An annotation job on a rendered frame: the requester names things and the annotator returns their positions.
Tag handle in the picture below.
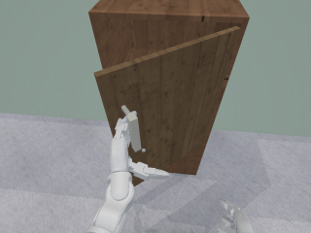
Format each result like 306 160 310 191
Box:
121 105 142 152

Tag robot left forearm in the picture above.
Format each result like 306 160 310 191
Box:
86 171 135 233

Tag robot right hand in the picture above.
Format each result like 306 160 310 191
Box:
218 198 255 233

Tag robot left hand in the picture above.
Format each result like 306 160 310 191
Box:
109 111 170 181

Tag cupboard door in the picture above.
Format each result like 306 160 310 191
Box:
93 26 241 186

